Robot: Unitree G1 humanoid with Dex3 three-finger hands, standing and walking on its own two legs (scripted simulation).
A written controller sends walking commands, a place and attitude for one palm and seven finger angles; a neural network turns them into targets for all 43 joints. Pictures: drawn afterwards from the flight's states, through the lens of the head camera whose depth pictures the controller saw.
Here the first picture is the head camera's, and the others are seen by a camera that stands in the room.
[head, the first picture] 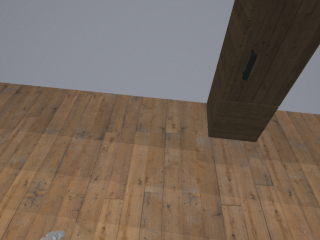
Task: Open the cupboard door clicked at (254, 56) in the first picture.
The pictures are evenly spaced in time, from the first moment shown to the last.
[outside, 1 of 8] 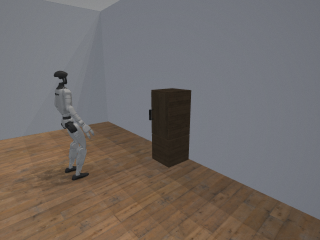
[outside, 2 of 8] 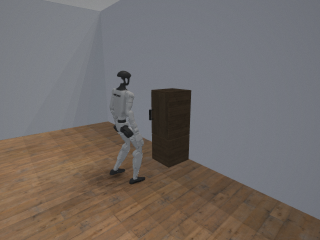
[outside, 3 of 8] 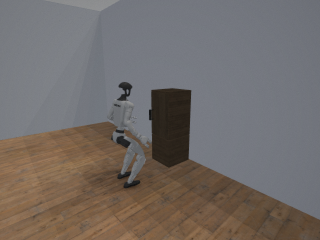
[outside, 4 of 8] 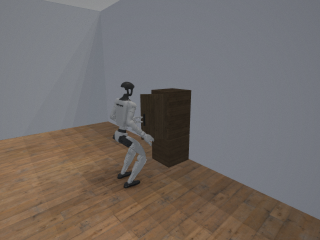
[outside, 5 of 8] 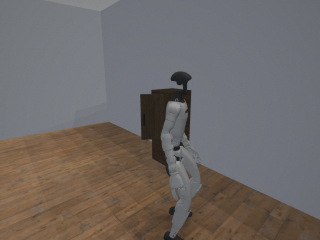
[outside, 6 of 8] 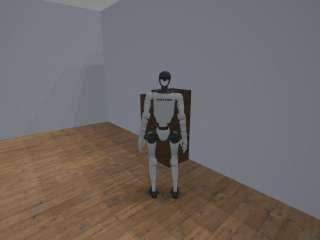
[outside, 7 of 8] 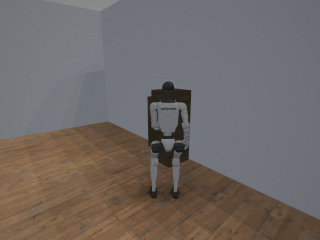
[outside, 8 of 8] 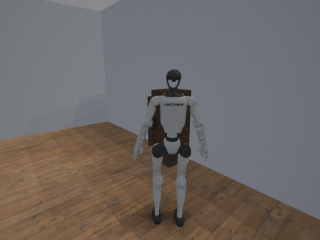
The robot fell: no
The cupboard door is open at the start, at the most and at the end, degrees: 0 101 100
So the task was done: yes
